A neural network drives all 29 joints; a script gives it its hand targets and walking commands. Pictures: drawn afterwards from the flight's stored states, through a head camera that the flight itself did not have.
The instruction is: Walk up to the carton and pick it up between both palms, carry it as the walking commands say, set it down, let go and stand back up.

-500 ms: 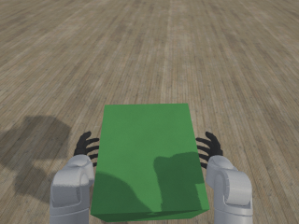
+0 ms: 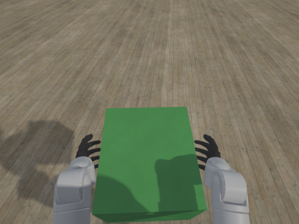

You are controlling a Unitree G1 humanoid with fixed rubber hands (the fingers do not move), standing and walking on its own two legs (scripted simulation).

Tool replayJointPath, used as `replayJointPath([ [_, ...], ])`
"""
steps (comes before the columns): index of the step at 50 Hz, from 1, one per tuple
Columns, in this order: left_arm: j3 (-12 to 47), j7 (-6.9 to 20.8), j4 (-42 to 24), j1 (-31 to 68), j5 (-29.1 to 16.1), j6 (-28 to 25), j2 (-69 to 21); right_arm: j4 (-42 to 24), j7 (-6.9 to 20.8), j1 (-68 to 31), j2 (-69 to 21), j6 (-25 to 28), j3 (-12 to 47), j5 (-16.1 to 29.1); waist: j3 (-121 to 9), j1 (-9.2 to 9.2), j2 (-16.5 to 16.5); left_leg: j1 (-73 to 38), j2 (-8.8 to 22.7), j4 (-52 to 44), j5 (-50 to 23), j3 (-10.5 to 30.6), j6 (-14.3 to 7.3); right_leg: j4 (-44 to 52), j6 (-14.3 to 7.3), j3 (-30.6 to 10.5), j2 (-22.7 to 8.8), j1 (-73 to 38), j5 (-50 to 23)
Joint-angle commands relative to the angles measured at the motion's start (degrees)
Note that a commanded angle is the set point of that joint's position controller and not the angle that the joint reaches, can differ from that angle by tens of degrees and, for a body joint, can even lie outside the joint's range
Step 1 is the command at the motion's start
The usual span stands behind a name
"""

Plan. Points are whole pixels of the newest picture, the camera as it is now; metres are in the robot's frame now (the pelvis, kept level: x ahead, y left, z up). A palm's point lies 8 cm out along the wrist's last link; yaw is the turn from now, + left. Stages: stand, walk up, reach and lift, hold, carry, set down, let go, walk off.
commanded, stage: carry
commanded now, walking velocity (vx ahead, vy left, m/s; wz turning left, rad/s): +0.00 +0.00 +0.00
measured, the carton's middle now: (147, 164) +0.31 -0.01 -0.01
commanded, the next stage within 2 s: hold in 0.44 s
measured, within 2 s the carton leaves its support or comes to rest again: neither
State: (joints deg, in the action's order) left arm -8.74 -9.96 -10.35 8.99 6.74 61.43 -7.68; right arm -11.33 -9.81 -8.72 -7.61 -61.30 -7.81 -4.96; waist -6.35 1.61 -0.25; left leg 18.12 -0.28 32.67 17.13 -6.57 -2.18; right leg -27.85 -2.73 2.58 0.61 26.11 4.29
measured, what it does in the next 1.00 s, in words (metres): stands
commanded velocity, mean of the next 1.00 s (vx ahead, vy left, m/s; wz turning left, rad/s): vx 0.00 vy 0.00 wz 0.00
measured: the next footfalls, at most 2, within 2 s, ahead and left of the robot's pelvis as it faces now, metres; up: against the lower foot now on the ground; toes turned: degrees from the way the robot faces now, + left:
none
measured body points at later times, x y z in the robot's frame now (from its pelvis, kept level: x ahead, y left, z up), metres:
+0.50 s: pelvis +0.00 +0.00 +0.00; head -0.02 -0.01 +0.45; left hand +0.29 +0.16 +0.04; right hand +0.29 -0.17 +0.04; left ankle +0.00 +0.09 -0.73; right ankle +0.11 -0.09 -0.73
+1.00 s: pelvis +0.01 -0.03 +0.00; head -0.02 -0.08 +0.45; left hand +0.30 +0.15 +0.04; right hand +0.33 -0.18 +0.03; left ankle +0.00 +0.09 -0.73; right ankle +0.11 -0.08 -0.73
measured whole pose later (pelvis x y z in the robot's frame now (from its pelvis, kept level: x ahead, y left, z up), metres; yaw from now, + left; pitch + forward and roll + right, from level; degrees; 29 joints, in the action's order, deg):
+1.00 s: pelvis +0.01 -0.03 +0.00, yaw +5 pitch +0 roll +1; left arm -18.6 -6.7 21.4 17.8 10.8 36.5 -8.8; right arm 15.6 -4.3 -17.0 -7.6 -39.6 -14.5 -13.1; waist -4.9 1.6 4.2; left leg 15.3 -1.4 30.9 16.0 0.4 -2.0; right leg -27.3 -4.0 1.8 3.3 22.0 5.6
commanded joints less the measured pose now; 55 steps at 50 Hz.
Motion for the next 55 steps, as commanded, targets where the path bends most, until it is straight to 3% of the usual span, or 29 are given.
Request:
replayJointPath([
  [1, 35.8, 13.5, -12.7, 29.0, -21.7, -3.3, -50.8, -12.5, 13.6, -29.0, -49.0, 3.5, 34.6, 19.9, -19.6, -1.45, 0.3, -3.2, 7.6, -6.9, 2.6, 7.8, -2.5, 3.0, -1.2, -7.5, -7.6, -12.8, -0.2],
  [3, 32.3, 13.1, -5.4, 28.7, -18.1, -3.7, -46.1, -2.3, 13.7, -24.9, -45.2, 3.5, 29.9, 16.1, -19.3, -1.31, 0.9, -2.4, 7.6, -6.6, 1.9, 7.5, -2.0, 2.2, -1.0, -7.1, -7.9, -14.2, -1.6],
  [4, 36.3, 13.2, -14.7, 31.5, -21.7, -4.1, -50.1, -11.6, 13.6, -27.8, -49.9, 3.6, 35.2, 19.7, -19.1, -1.30, -1.3, -2.1, 7.5, -6.2, 2.1, 7.7, -2.2, 2.4, -1.3, -7.1, -8.3, -13.9, -1.1],
  [5, 33.5, 13.0, -9.4, 28.6, -19.6, -3.2, -47.5, -7.4, 13.6, -27.9, -47.0, 3.1, 33.3, 18.8, -20.1, -1.31, -0.1, -3.6, 7.3, -6.5, 2.2, 7.7, -2.0, 2.2, -1.5, -7.6, -8.1, -13.9, -1.2],
  [6, 25.5, 13.7, 7.7, 27.1, -12.4, -4.8, -39.4, 11.8, 14.3, -22.6, -38.8, 4.4, 23.2, 10.2, -19.6, -1.15, 0.3, -3.1, 7.7, -6.9, 1.7, 8.2, -2.5, 1.4, -1.1, -6.9, -7.7, -13.4, -2.3],
  [8, 36.8, 13.0, -15.1, 27.2, -21.9, -3.3, -51.4, -16.7, 13.5, -28.8, -49.5, 3.6, 37.0, 21.6, -21.3, -1.39, 0.4, -5.2, 7.4, -6.1, 0.7, 7.1, -2.6, 2.6, -1.5, -7.9, -8.3, -13.2, -2.1],
  [9, 25.6, 13.7, 5.0, 26.4, -13.2, -5.3, -41.5, 3.5, 14.1, -26.4, -39.5, 5.4, 25.0, 12.1, -20.5, -1.31, 0.4, -5.0, 7.4, -5.7, 0.4, 7.4, -2.7, 2.3, -1.7, -7.8, -8.2, -12.9, -3.2],
  [11, 37.1, 13.5, -14.8, 32.1, -22.0, -4.7, -51.7, -13.6, 13.8, -29.9, -50.5, 4.9, 35.2, 20.2, -20.5, -1.40, 2.4, -4.7, 7.6, -6.5, 1.3, 6.5, -2.1, 1.6, -1.3, -6.9, -8.3, -12.9, -0.5],
  [12, 28.6, 13.8, 0.4, 28.6, -16.0, -5.8, -44.0, 0.8, 14.0, -27.3, -42.7, 6.0, 27.4, 14.4, -20.1, -1.31, 1.4, -4.7, 7.8, -6.9, 1.0, 7.9, -2.8, 1.3, -1.3, -6.5, -7.7, -12.6, -0.6],
  [15, 28.5, 13.9, 1.1, 26.7, -15.0, -5.6, -42.9, 2.4, 14.0, -26.0, -42.6, 5.6, 28.6, 14.0, -18.6, -1.36, -0.2, -4.1, 7.7, -6.4, 3.3, 7.0, -2.5, 2.9, -1.0, -7.0, -7.4, -12.3, 1.6],
  [17, 32.3, 13.8, -7.2, 28.5, -18.7, -6.4, -46.2, -8.5, 13.5, -29.2, -44.5, 6.6, 32.0, 17.2, -19.9, -1.34, 0.7, -4.1, 7.2, -5.9, 2.1, 7.1, -2.1, 3.0, -1.2, -7.7, -8.0, -13.2, 0.7],
  [19, 26.4, 14.1, 4.5, 27.4, -14.2, -7.8, -40.8, 4.3, 13.9, -26.4, -39.4, 7.8, 25.5, 12.8, -18.8, -1.54, 0.7, -3.2, 7.4, -7.1, 2.5, 7.7, -2.6, 2.9, -1.2, -7.2, -7.9, -12.6, 1.3],
  [20, 36.7, 13.6, -15.2, 32.1, -21.8, -7.1, -49.9, -14.6, 13.7, -30.5, -49.3, 7.1, 35.7, 20.4, -20.2, -1.53, 0.6, -3.3, 7.6, -7.0, 3.3, 8.6, -3.0, 3.3, -1.2, -7.6, -7.8, -12.8, 3.1],
  [21, 28.7, 13.9, 2.0, 26.9, -14.9, -7.0, -43.0, 2.4, 14.1, -25.7, -41.2, 6.9, 27.4, 13.5, -17.5, -1.40, 2.1, -1.4, 7.8, -8.4, 6.9, 8.7, -2.6, 3.6, -1.1, -7.3, -7.1, -11.5, 7.5],
  [22, 28.4, 13.8, 0.8, 28.7, -15.3, -8.1, -43.8, 0.7, 14.1, -27.6, -41.4, 8.2, 27.1, 14.0, -17.9, -1.41, 2.8, -2.2, 7.8, -8.2, 3.4, 8.6, -2.3, 2.7, -1.3, -7.2, -7.6, -11.8, 3.5],
  [23, 12.6, 15.1, 20.9, 22.3, -0.9, -12.7, -29.9, 20.8, 16.3, -23.0, -22.4, 12.2, 13.6, 1.4, 6.7, -3.09, 8.8, 7.3, 0.9, -15.3, 14.1, 14.2, -1.2, -0.1, -1.2, -6.8, 3.6, -25.9, 13.5],
  [24, 17.7, 15.1, 34.2, 26.4, -3.4, -16.3, -33.8, 25.7, 16.9, -23.7, -24.4, 16.1, 15.8, 3.2, 1.5, -0.63, 10.6, 8.2, 2.3, -16.2, 12.9, 15.0, -0.4, -2.2, -0.7, -6.4, 4.1, -30.7, 10.3],
  [27, 30.7, 18.6, 15.3, 27.1, -11.1, -24.5, -46.8, 7.8, 20.5, -28.5, -36.5, 23.1, 31.2, 10.1, -18.9, -1.73, 7.1, -6.0, 1.0, -10.6, -16.0, 16.9, 0.1, -1.2, -1.4, -8.3, 4.7, -28.7, -3.9],
  [29, 39.6, 21.3, 11.1, 37.3, -14.3, -25.9, -56.9, 1.0, 21.8, -36.3, -46.6, 23.8, 36.5, 12.5, -29.1, 3.83, 3.8, -12.4, 1.5, -7.4, -30.4, 18.5, 0.0, -0.1, -0.1, -7.7, 5.3, -29.4, -9.7],
  [30, 40.2, 21.9, 7.5, 44.9, -14.1, -27.2, -55.9, 3.1, 22.5, -42.1, -50.2, 24.0, 37.4, 13.7, -31.4, 2.35, 7.5, -6.3, 1.5, -7.7, -24.9, 17.8, -0.4, -1.5, 0.4, -7.2, 5.3, -33.1, -8.6],
  [34, 32.4, 23.8, 17.2, 40.2, -12.0, -26.8, -53.1, 10.8, 23.5, -39.4, -53.5, 22.9, 37.7, 11.9, -21.8, -0.18, 1.6, 1.0, -0.1, -9.7, -11.5, 15.3, -2.5, 0.5, 1.5, -8.2, 3.4, -33.7, -3.5],
  [35, 31.3, 25.0, 18.8, 39.3, -13.1, -27.1, -52.8, 11.5, 23.4, -38.3, -55.2, 22.3, 37.7, 11.0, -24.6, 0.83, -4.5, 0.9, -0.4, -10.0, -11.8, 15.6, -2.6, 1.1, 2.2, -8.0, 3.5, -36.0, -3.7],
  [39, 26.6, 27.6, 28.4, 41.7, -11.3, -25.5, -47.8, 22.1, 22.3, -36.7, -54.5, 20.9, 30.7, 6.8, -17.3, 2.13, -1.7, 5.1, -0.3, -11.0, -1.5, 15.5, -3.0, 3.2, 2.3, -10.7, 2.1, -35.7, 5.7],
  [41, 22.9, 27.9, 34.7, 40.5, -9.1, -25.2, -46.9, 26.0, 23.2, -38.9, -54.5, 20.8, 30.8, 7.3, -12.4, -0.72, -0.3, 6.2, -0.2, -12.2, 1.9, 15.0, -3.4, 4.3, 2.1, -11.3, 1.4, -34.3, 10.6],
  [45, 26.7, 30.1, 28.9, 51.5, -11.5, -27.1, -50.3, 28.9, 24.4, -37.0, -62.1, 21.6, 28.4, 7.3, -18.6, 2.86, 2.6, 6.9, -0.9, -11.5, -4.4, 14.7, -2.1, 4.3, 2.5, -11.3, 1.1, -37.7, 0.8],
  [46, 28.4, 30.2, 22.0, 53.9, -10.2, -29.0, -52.3, 30.6, 25.6, -35.3, -64.5, 22.4, 30.1, 7.1, -23.0, 1.51, -1.7, 6.6, -3.6, -9.0, -5.0, 13.6, -1.9, 3.8, 2.8, -10.9, 0.9, -37.3, 0.0],
  [50, 23.8, 31.9, 30.5, 50.5, -9.2, -30.2, -51.5, 31.4, 25.1, -39.0, -62.4, 25.0, 27.4, 4.8, -22.0, 2.92, -7.0, 9.0, -3.2, -9.7, -3.0, 14.1, -2.4, 3.9, 3.4, -10.3, 1.0, -37.6, 1.0],
  [53, 20.0, 32.9, 35.6, 50.2, -5.6, -32.1, -49.8, 34.2, 25.3, -43.6, -64.1, 27.1, 27.2, 5.4, -21.7, -2.53, -3.0, 11.6, -3.8, -8.0, 0.0, 12.7, -2.5, 5.4, 3.8, -12.8, -0.4, -38.9, 7.9],
  [55, 18.7, 33.4, 37.1, 53.2, -5.5, -34.2, -48.9, 37.4, 25.1, -43.1, -63.5, 28.3, 24.1, 3.2, -21.0, 0.05, -4.4, 11.8, -3.1, -8.5, 2.5, 13.6, -3.1, 4.8, 3.3, -12.3, 0.1, -37.1, 9.4],
])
